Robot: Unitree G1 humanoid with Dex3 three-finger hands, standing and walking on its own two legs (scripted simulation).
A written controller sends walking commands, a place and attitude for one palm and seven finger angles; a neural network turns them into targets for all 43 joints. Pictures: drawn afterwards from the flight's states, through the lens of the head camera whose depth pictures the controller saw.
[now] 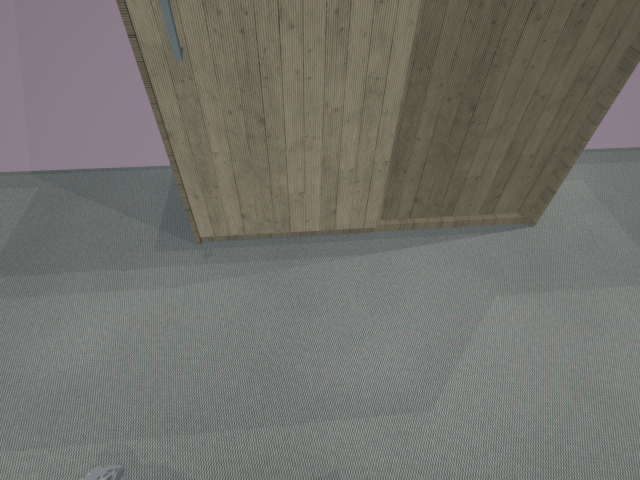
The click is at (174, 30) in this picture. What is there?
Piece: wardrobe's sliding door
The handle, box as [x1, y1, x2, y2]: [159, 0, 182, 60]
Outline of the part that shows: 159,0 174,59 181,60 182,47 178,41 169,0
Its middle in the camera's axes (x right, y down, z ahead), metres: -0.37 -0.57 +0.93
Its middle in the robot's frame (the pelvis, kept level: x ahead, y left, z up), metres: +1.08 +0.43 +0.15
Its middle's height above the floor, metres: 0.92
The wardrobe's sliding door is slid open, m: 0.00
